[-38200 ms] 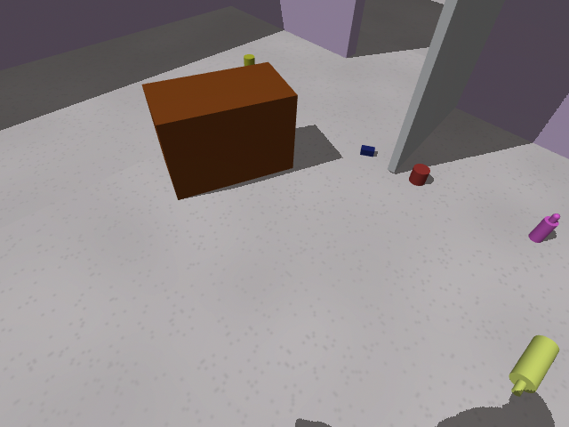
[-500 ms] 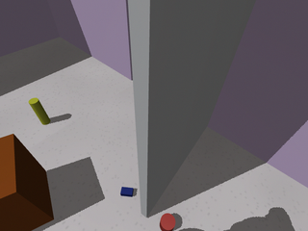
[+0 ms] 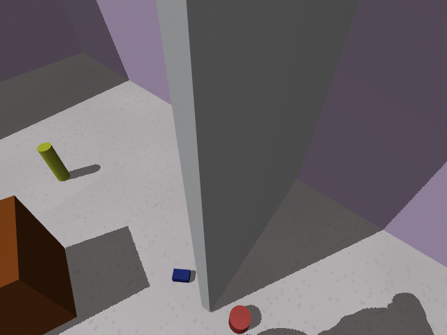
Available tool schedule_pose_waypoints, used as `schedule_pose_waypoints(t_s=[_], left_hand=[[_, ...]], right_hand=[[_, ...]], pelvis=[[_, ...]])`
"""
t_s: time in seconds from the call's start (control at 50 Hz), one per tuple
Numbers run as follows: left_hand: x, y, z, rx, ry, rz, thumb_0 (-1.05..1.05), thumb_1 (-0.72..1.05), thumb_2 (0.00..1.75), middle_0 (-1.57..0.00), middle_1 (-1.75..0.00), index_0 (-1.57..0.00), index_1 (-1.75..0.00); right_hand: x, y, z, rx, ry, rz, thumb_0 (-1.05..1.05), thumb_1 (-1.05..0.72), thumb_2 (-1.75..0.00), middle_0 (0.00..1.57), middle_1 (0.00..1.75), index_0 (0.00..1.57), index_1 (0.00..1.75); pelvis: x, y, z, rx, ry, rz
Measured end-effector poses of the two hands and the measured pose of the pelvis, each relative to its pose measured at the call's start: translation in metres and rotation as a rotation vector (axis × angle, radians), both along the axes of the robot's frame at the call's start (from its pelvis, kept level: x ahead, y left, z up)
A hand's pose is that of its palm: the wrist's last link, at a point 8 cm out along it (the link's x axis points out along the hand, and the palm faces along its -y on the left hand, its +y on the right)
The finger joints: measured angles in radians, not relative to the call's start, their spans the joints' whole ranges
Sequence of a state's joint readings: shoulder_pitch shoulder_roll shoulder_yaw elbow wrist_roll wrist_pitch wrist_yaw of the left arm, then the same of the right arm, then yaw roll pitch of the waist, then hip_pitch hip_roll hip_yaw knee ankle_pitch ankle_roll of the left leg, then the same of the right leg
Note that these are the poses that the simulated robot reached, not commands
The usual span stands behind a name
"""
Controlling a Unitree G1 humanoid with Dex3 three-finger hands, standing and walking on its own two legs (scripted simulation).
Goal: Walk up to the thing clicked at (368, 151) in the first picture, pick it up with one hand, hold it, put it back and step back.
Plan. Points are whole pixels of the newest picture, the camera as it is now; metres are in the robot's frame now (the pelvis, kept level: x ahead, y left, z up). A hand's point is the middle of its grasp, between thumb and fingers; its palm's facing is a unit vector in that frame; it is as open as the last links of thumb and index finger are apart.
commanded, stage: stand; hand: left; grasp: from above
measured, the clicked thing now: (181, 275) +0.49 +0.17 -0.76
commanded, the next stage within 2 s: step back in 1.30 s
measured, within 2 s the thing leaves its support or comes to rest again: neither
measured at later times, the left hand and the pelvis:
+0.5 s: hand out of the picture +0.10 +0.23 -0.15, palm faces +0.01 -0.94 -0.33, open 7.4 cm; pelvis +0.02 -0.01 +0.00, yaw -1 degrees
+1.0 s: hand out of the picture +0.09 +0.23 -0.15, palm faces -0.01 -0.94 -0.34, open 7.4 cm; pelvis +0.02 -0.02 +0.00, yaw -1 degrees
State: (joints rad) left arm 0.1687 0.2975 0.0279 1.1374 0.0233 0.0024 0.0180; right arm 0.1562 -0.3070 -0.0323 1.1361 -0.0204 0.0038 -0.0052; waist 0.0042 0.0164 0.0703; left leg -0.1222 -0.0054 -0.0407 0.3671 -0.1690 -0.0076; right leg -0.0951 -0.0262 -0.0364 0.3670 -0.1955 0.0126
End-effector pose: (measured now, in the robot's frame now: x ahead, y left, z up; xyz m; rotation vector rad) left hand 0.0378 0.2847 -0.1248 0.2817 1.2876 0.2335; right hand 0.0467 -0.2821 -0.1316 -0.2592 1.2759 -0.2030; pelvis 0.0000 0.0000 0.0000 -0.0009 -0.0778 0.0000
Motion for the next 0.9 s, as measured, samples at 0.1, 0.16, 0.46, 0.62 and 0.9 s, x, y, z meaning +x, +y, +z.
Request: schedule_pose_waypoints(t_s=[0.1, 0.16, 0.46, 0.62, 0.9], left_hand=[[0.008, -0.005, 0.001, -0.001, -0.001, -0.005, 0.01, 0.90, 0.89, -0.21, -0.30, -0.20, -0.30], [0.015, -0.007, 0.002, -0.002, -0.008, -0.007, 0.01, 0.90, 0.89, -0.21, -0.30, -0.20, -0.30], [0.050, -0.014, 0.008, -0.001, -0.076, -0.031, 0.01, 0.90, 0.89, -0.21, -0.30, -0.20, -0.30], [0.051, -0.012, 0.009, 0.006, -0.067, -0.034, 0.01, 0.90, 0.89, -0.21, -0.30, -0.20, -0.30], [0.049, -0.012, 0.009, 0.009, -0.051, -0.037, 0.01, 0.90, 0.89, -0.21, -0.30, -0.20, -0.30]], right_hand=[[0.004, -0.004, 0.000, 0.002, 0.002, -0.001, 0.01, -0.91, -0.90, 0.20, 0.30, 0.21, 0.30], [0.008, -0.006, 0.000, 0.002, 0.001, 0.002, 0.01, -0.91, -0.90, 0.20, 0.30, 0.21, 0.30], [0.030, -0.014, 0.005, -0.007, -0.048, 0.009, 0.01, -0.91, -0.90, 0.20, 0.30, 0.21, 0.30], [0.028, -0.020, 0.005, -0.013, -0.035, 0.008, 0.01, -0.91, -0.90, 0.20, 0.30, 0.21, 0.30], [0.027, -0.024, 0.005, -0.010, -0.025, 0.006, 0.01, -0.91, -0.90, 0.20, 0.30, 0.21, 0.30]], pelvis=[[0.005, -0.004, 0.001, 0.000, 0.004, -0.003], [0.008, -0.006, 0.001, 0.000, 0.007, -0.004], [0.015, -0.013, 0.002, 0.001, 0.008, -0.011], [0.016, -0.015, 0.002, 0.002, 0.014, -0.012], [0.018, -0.018, 0.003, 0.003, 0.017, -0.015]])
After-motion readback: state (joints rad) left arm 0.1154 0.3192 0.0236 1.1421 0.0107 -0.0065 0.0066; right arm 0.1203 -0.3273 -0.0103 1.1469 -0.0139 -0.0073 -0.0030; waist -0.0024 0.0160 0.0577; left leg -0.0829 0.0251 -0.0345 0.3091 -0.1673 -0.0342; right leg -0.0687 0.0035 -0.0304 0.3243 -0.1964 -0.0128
